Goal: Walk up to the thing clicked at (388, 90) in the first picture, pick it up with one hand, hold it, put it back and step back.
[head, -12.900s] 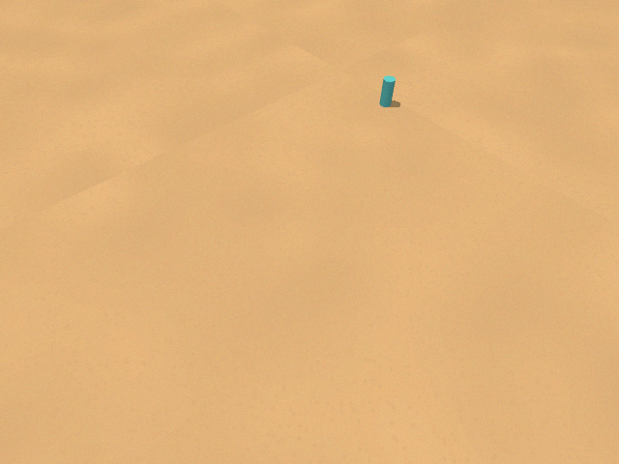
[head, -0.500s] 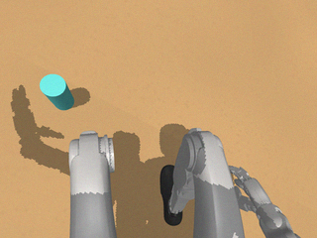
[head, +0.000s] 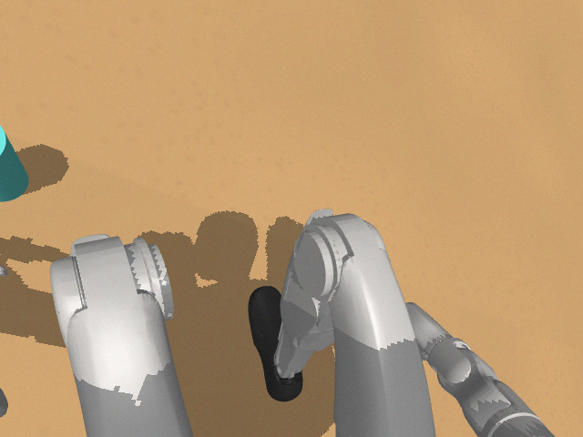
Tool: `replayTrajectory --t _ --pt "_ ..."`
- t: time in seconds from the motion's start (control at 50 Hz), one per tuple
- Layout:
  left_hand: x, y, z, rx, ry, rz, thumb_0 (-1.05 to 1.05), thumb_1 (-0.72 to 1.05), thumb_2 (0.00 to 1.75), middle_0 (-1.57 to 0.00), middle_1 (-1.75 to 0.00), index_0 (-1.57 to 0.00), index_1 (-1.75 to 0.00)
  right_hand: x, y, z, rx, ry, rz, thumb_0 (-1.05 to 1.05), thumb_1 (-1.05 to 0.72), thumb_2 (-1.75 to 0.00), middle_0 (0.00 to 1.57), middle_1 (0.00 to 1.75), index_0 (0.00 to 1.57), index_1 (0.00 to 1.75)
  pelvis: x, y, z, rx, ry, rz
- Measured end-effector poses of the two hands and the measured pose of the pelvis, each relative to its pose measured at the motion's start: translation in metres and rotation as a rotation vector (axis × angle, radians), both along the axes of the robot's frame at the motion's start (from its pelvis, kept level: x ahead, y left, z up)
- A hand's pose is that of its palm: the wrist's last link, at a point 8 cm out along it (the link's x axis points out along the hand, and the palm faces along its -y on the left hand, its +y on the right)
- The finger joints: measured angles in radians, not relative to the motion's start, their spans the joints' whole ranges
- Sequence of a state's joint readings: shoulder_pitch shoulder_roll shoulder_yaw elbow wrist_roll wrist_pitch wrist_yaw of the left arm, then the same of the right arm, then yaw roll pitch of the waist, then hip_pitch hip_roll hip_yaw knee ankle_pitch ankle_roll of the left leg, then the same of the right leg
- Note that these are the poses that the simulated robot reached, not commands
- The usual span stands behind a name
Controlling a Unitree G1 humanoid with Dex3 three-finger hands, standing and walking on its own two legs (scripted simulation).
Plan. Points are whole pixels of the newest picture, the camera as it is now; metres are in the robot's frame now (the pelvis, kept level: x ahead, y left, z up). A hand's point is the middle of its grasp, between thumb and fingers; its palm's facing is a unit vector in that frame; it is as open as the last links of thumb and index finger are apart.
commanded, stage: close in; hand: left
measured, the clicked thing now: out of the picture +0.45 +0.31 -0.21
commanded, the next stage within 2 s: rest palm in 0.38 s
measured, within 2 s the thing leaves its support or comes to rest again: leaves its support in 1.76 s
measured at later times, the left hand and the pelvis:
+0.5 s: hand out of the picture +0.40 +0.29 -0.17, palm faces +0.37 -0.93 +0.04, open 17.6 cm; pelvis -0.01 +0.00 -0.01, yaw -2 degrees
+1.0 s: hand out of the picture +0.43 +0.29 -0.18, palm faces +0.39 -0.92 +0.00, open 11.9 cm; pelvis -0.01 +0.01 -0.01, yaw -3 degrees
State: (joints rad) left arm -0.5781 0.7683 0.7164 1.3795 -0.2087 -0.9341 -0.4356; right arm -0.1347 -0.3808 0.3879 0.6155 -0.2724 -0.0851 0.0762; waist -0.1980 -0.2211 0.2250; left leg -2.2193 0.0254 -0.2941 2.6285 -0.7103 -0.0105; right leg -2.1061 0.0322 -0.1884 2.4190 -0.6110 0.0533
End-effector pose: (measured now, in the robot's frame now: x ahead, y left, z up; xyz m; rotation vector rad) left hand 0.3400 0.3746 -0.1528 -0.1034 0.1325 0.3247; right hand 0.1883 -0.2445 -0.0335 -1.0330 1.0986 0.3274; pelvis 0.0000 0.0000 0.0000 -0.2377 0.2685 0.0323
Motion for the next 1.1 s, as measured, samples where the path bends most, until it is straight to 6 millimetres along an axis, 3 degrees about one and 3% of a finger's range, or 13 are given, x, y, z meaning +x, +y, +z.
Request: replayTrajectory --t 0.12,0.26,0.44,0.56,0.68,0.8,0.94,1.1 --pt "0.005 -0.008 -0.006 0.041 -0.045 0.077 -0.01 -0.6 0.02 -0.07 -0.09 -0.08 -0.09 -0.007 0.002 0.003 -0.029 0.014 0.032 0.0 -0.95 -0.91 0.2 0.3 0.21 0.31 -0.005 0.0 -0.006 -0.012 -0.049 -0.008" --pt "0.006 -0.009 -0.006 0.115 -0.024 0.012 -0.01 -0.59 0.02 -0.07 -0.08 -0.07 -0.08 -0.022 -0.002 0.002 -0.065 0.061 0.029 0.0 -0.95 -0.91 0.2 0.3 0.21 0.31 -0.009 0.003 -0.009 -0.023 -0.066 -0.012" --pt "0.015 -0.035 -0.017 0.058 -0.035 0.028 -0.01 -0.58 0.03 -0.05 -0.07 -0.06 -0.07 -0.033 -0.001 0.008 -0.082 0.097 0.029 0.0 -0.94 -0.91 0.21 0.3 0.21 0.31 -0.008 0.005 -0.008 -0.037 -0.074 -0.021" --pt "0.025 -0.039 -0.026 0.076 -0.05 0.054 -0.01 -0.54 0.07 -0.05 -0.07 -0.06 -0.07 -0.035 -0.001 0.011 -0.116 0.117 0.035 0.0 -0.93 -0.91 0.2 0.3 0.21 0.31 -0.007 0.005 -0.01 -0.05 -0.084 -0.029" --pt "0.025 -0.032 -0.032 0.119 -0.038 0.049 -0.01 -0.43 0.13 -0.09 -0.09 -0.08 -0.1 -0.035 -0.001 0.008 -0.131 0.153 0.038 0.0 -0.91 -0.91 0.2 0.3 0.21 0.3 -0.007 0.007 -0.009 -0.057 -0.082 -0.033" --pt "0.027 -0.031 -0.03 0.109 -0.041 0.078 -0.01 -0.26 0.24 -0.21 -0.2 -0.2 -0.21 -0.031 0.001 0.005 -0.128 0.166 0.049 0.0 -0.91 -0.9 0.2 0.3 0.21 0.3 -0.005 0.007 -0.008 -0.058 -0.073 -0.031" --pt "0.043 -0.041 -0.027 0.103 -0.052 0.058 0.0 -0.06 0.39 -0.35 -0.34 -0.34 -0.35 -0.026 0.004 0.008 -0.132 0.139 0.053 0.0 -0.9 -0.9 0.2 0.3 0.21 0.3 -0.006 0.007 -0.008 -0.062 -0.078 -0.037" --pt "0.044 -0.038 -0.028 0.115 -0.033 0.083 0.0 0.17 0.55 -0.5 -0.5 -0.49 -0.5 -0.034 0.003 0.009 -0.138 0.147 0.041 0.0 -0.88 -0.9 0.2 0.3 0.2 0.3 -0.008 0.007 -0.008 -0.064 -0.087 -0.044"
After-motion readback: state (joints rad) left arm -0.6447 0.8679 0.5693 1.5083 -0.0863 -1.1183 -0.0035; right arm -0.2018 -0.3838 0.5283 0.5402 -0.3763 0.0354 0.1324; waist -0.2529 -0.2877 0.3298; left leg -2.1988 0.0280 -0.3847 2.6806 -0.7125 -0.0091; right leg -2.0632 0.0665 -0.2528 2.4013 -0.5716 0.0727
